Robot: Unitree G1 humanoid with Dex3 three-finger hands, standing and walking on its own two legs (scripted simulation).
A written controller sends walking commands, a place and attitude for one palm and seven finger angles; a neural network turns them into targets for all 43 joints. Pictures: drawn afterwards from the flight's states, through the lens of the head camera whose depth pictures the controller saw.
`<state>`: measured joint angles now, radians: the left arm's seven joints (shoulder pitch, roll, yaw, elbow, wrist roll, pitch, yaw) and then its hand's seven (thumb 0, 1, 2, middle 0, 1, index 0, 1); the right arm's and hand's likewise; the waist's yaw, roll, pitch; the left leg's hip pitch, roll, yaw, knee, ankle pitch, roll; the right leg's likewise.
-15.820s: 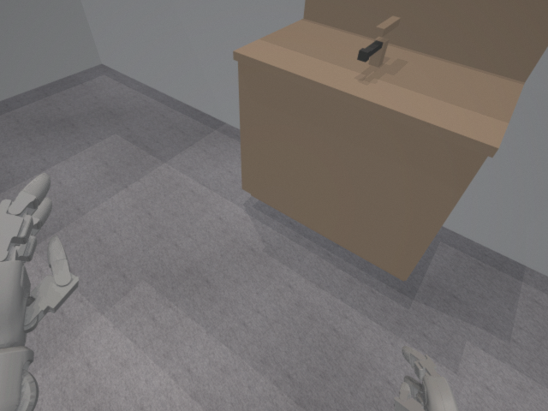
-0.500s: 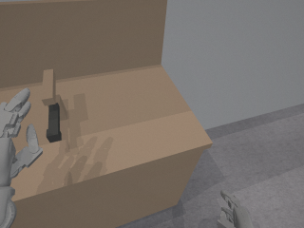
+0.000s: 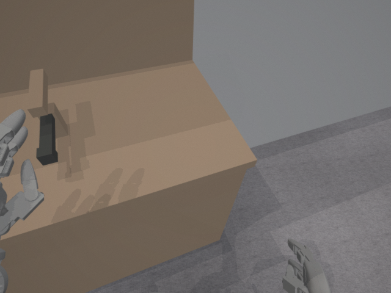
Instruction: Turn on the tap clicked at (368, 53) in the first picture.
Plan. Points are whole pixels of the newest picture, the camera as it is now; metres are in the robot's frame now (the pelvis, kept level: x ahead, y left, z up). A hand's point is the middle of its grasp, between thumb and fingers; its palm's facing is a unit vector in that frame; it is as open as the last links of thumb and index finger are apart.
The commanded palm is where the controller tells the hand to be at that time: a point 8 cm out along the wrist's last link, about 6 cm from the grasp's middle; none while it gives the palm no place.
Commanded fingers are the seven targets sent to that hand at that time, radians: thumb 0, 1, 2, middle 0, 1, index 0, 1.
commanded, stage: come to a stop and stand still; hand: left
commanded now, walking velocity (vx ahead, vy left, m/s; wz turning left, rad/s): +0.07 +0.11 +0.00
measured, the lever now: (47, 155) +0.34 +0.34 +0.07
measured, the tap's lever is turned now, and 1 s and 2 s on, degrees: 0 0 0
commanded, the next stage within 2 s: look again from close up in 0.82 s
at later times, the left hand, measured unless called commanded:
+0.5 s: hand out of the picture +0.19 +0.32 +0.15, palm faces +0.38 -0.82 -0.42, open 7.4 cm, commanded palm +0.14 +0.34 +0.18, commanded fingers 0.00 0.90 0.90 -0.20 -0.30 -0.20 -0.30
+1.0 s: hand out of the picture +0.19 +0.33 +0.16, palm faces +0.43 -0.81 -0.39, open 7.4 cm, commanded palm +0.13 +0.34 +0.18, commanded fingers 0.00 0.90 0.90 -0.20 -0.30 -0.20 -0.30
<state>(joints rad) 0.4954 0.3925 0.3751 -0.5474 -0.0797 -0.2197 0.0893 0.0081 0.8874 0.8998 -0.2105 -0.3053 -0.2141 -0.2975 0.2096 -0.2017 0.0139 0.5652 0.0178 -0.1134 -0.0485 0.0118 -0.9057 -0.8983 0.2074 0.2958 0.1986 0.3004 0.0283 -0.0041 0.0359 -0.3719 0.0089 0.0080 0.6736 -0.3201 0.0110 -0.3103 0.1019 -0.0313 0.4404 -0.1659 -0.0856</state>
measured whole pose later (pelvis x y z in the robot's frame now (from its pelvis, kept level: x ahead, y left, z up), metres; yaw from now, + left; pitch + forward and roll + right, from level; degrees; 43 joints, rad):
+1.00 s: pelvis -0.01 +0.05 +0.00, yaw +4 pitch +1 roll +0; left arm 0.42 0.44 0.38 -0.40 -0.12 -0.26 0.09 0.01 0.89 0.90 -0.21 -0.30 -0.21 -0.30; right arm 0.20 -0.23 0.02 0.57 0.03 -0.15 0.05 0.01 -0.91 -0.90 0.21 0.30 0.20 0.30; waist 0.04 -0.03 0.05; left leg -0.24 -0.09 -0.03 0.52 -0.30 0.07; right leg -0.33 -0.03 -0.08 0.50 -0.19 0.00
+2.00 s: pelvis +0.03 +0.01 +0.00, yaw +4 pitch +0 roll +0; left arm 0.47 0.40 0.35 -0.49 -0.11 -0.19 0.10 0.01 0.89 0.90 -0.21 -0.30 -0.21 -0.30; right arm 0.17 -0.22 -0.01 0.61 0.03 -0.10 0.00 0.01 -0.91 -0.90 0.21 0.30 0.20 0.30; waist -0.01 -0.01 0.06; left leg -0.17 -0.02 -0.05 0.55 -0.35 0.00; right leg -0.24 0.03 -0.10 0.51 -0.27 -0.06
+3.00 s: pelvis -0.05 +0.03 +0.00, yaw +5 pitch -2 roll +0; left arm 0.35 0.40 0.33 -0.34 -0.10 -0.26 0.12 0.01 0.89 0.90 -0.20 -0.30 -0.21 -0.30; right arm 0.23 -0.19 0.05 0.62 0.01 -0.24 0.06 0.01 -0.91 -0.90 0.21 0.30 0.20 0.30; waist 0.04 -0.05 0.05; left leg -0.26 -0.08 -0.01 0.53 -0.25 0.06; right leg -0.33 -0.03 -0.09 0.50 -0.14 -0.02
